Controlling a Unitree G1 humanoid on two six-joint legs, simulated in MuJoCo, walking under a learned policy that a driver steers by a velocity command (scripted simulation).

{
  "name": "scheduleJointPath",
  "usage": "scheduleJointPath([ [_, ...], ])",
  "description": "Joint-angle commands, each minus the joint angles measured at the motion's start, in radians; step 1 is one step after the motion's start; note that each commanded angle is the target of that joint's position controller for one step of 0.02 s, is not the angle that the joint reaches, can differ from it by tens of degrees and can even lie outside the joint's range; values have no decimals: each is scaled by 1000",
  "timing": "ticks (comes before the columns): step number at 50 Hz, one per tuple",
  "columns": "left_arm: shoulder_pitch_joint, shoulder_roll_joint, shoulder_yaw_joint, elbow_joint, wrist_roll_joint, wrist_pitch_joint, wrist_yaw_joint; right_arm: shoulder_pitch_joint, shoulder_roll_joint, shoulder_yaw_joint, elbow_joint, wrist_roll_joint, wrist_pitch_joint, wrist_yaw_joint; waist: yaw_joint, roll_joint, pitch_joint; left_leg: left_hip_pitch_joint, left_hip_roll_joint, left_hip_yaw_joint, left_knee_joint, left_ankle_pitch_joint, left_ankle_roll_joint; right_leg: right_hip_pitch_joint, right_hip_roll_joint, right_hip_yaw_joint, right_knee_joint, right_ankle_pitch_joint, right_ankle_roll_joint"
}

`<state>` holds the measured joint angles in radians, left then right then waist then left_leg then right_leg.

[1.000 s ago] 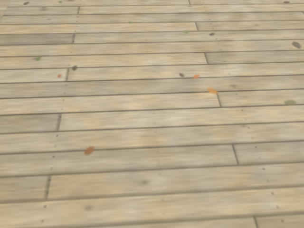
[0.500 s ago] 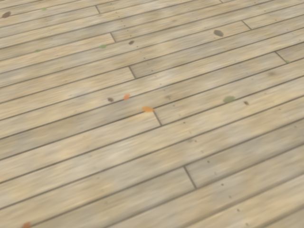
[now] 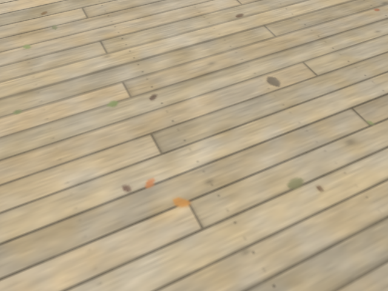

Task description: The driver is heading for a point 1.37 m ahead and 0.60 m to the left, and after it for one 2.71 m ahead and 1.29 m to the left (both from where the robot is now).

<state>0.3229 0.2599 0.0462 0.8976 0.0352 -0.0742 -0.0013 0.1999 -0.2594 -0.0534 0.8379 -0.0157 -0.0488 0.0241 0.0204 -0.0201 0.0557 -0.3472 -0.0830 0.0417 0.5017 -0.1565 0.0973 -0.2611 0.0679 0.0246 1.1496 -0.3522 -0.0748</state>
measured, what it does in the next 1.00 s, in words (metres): walks ahead, turning left: right foot, then left foot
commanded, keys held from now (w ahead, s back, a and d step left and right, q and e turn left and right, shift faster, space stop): w+q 1.00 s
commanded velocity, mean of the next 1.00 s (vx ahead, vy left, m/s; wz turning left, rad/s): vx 0.50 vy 0.00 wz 0.52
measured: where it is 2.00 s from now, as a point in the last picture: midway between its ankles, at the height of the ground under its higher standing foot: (96, 175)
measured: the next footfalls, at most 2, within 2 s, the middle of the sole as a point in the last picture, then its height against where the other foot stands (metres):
right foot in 0.42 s outside the picture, level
left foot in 0.96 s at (139, 263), level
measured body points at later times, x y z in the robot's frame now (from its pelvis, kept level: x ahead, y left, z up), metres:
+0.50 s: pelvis +0.27 -0.02 +0.00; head +0.30 -0.03 +0.45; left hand +0.41 +0.26 -0.08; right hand +0.35 -0.30 -0.13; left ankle +0.10 +0.05 -0.67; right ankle +0.36 -0.10 -0.73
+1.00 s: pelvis +0.49 +0.10 -0.02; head +0.52 +0.13 +0.43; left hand +0.32 +0.31 -0.15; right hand +0.80 +0.03 -0.10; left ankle +0.53 +0.20 -0.73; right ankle +0.38 -0.10 -0.68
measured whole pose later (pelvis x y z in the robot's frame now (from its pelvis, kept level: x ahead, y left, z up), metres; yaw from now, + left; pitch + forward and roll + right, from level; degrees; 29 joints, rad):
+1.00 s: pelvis +0.49 +0.10 -0.02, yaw +35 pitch +2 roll -1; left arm 0.40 0.26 0.04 0.87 0.02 -0.04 0.01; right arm 0.05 -0.27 -0.04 0.67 -0.05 -0.02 0.05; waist 0.06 0.00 0.06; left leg -0.48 -0.06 0.09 0.63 -0.17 0.14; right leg -0.10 -0.09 -0.19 0.90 -0.50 0.02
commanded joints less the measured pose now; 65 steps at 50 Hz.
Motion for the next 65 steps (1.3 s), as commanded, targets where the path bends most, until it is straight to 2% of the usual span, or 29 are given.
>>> scheduleJointPath([
  [1, -12, 95, 12, -92, 14, -5, -10, 77, -91, -21, -9, 9, -14, -6, 1, 48, -44, 231, 263, -417, -278, 140, 162, -285, -118, 47, 14, 70, 32],
  [3, -13, 79, 5, -104, 16, 14, -14, 116, -112, -27, 8, 18, -25, -9, 9, 73, -63, 209, 239, -372, -286, 237, 171, -269, -122, 27, -41, 58, 64],
  [6, -112, 67, -4, -144, 16, 28, -16, 158, -141, -37, 15, 18, -22, -15, -8, 73, -30, 164, 213, -346, -328, 179, 177, -325, -138, -3, -162, 111, 108],
  [11, -308, 55, -17, -213, 4, 27, -21, 248, -145, -46, 23, 18, -13, -17, -79, 84, -16, 218, 180, -348, -310, 196, 129, -364, -125, -13, -402, 296, 137],
  [15, -405, 59, -24, -256, -7, 16, -21, 294, -151, -51, 19, 5, -5, -24, -113, 94, -24, 295, 192, -384, -231, 317, 119, -349, -90, -11, -509, 301, 126],
  [18, -353, 89, -17, -258, -12, 2, -16, 244, -173, -59, -8, -3, -3, -34, -67, 111, -39, 279, 207, -431, -157, 361, 82, -201, -66, 10, -610, 230, 97],
  [20, -173, 129, 1, -208, -10, -13, 1, 189, -187, -63, -27, 3, -9, -28, 24, 80, -108, 206, 154, -418, 11, 421, 40, 75, -41, 3, -712, 206, 60],
  [21, -43, 191, 19, -190, 8, -26, 17, 189, -147, -52, -43, 16, -19, -18, 77, -12, -214, 120, 89, -351, 232, 310, 12, 280, -180, 130, -750, 112, 15],
  [22, 52, 274, 39, -196, 29, -18, 31, 235, -57, -31, -80, 46, -22, -18, 86, -181, -336, -125, -31, -209, 503, -147, -23, 527, -441, 469, -812, -67, -53],
  [23, 17, 282, 48, -186, 16, 1, 27, 296, -97, -33, -89, 23, -10, -22, 20, -270, -337, -275, -31, -152, 644, -404, -20, 498, -524, 750, -884, -134, -125],
  [24, -49, 175, 28, -204, 8, 9, 21, 264, -133, -39, -57, 0, 6, -25, 1, -96, -195, -311, 46, -161, 709, -317, -17, 373, -481, 634, -884, -196, -116],
  [25, -93, 108, 12, -207, 0, 7, 17, 202, -122, -37, -59, -7, 10, -13, 1, -19, -100, -295, 74, -149, 686, -240, -25, 258, -419, 474, -907, -106, -97],
  [27, -96, 83, 3, -188, 0, -5, 17, 163, -102, -36, -72, -21, 26, 6, -20, -80, -45, -259, 118, -128, 633, -186, -43, 159, -342, 269, -945, 117, -62],
  [32, -28, 106, 17, -146, -19, -37, 5, 65, -83, -27, -118, -22, 52, 35, -26, -71, -50, -334, 140, -106, 624, -69, -68, 180, -331, 79, -984, 384, -80],
  [37, 16, 108, 21, -111, -17, -32, 2, -92, -58, -8, -174, -18, 49, 51, -1, -62, -7, -360, 147, -54, 413, 94, -79, 199, -297, -82, -998, 464, -67],
  [42, 84, 142, 31, -73, -16, -19, 11, -233, -49, 9, -231, -23, 43, 65, 37, -63, 29, -285, 131, 41, 184, 79, -29, 278, -326, -169, -964, 554, -44],
  [45, 104, 178, 37, -53, -13, 1, 21, -204, -67, 1, -234, -33, 44, 52, 12, -85, -11, -167, 54, 103, 120, -70, 28, 350, -338, -230, -797, 942, -23],
  [46, 108, 195, 40, -49, -12, 10, 24, -135, -82, -8, -217, -35, 40, 45, -21, -91, -59, -81, 14, 112, 100, -115, 54, 360, -339, -246, -668, 1071, -21],
  [47, 102, 203, 40, -52, -17, 19, 25, 1, -103, -22, -177, -41, 31, 35, -83, -71, -140, 94, -22, 105, 35, -97, 84, 307, -330, -266, -472, 1054, -8],
  [48, 90, 190, 35, -76, -14, 21, 24, 179, -165, -49, -123, -50, 26, 18, -161, 3, -246, 364, 55, -33, -11, -133, 131, 115, -307, -273, -195, 800, 23],
  [49, 123, 59, 6, -151, -15, 15, 2, 167, -282, -76, -134, -36, 29, 2, -88, 251, -329, 673, 373, -534, -55, -177, 244, -328, -149, -257, 141, -120, 81],
  [50, 14, 143, 23, -188, -7, 9, -1, 221, -298, -83, -159, -5, 40, -5, -156, 153, -393, 705, 443, -822, -183, -89, 310, -468, -64, -47, 286, -194, 94],
  [51, -69, 140, 22, -213, -16, 1, -4, 188, -267, -77, -130, 1, 44, -15, -138, 83, -244, 623, 406, -629, -188, 23, 283, -545, -130, 4, 264, -77, 82],
  [52, -60, 122, 12, -206, -20, -10, -3, 145, -211, -63, -121, 8, 40, -20, -93, 46, -137, 467, 365, -514, -200, 150, 248, -499, -165, -4, 164, -3, 79],
  [53, -38, 117, 12, -186, -14, -5, -3, 95, -167, -49, -122, 5, 32, -23, -43, 17, -88, 356, 308, -421, -216, 244, 205, -427, -191, -4, 83, 14, 81],
  [55, 31, 108, 9, -161, 11, 31, -9, 49, -120, -28, -127, 10, 13, -21, 14, 39, -92, 233, 251, -322, -247, 353, 183, -301, -201, -6, 12, 14, 96],
  [57, 28, 87, 8, -160, 13, 51, -19, 84, -126, -28, -103, 14, -7, -14, 20, 41, -89, 197, 227, -279, -280, 385, 182, -289, -193, -28, -45, 52, 105],
  [61, -123, 72, 4, -197, 8, 55, -26, 162, -135, -27, -61, 14, -18, -12, -26, 57, -18, 219, 205, -247, -340, 318, 143, -383, -200, -40, -225, 226, 110],
  [65, -250, 66, 0, -230, 0, 49, -31, 234, -140, -25, -28, 13, -24, -15, -74, 69, -2, 319, 216, -236, -333, 347, 113, -425, -178, -47, -381, 341, 96],
])
Velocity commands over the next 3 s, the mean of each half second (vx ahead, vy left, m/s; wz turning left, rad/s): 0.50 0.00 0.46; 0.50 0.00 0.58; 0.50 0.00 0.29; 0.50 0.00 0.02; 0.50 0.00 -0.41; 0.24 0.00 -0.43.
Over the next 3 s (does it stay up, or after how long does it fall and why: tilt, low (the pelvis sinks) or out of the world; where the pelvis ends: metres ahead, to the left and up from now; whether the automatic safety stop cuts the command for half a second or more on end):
stays up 1.29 0.66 0.01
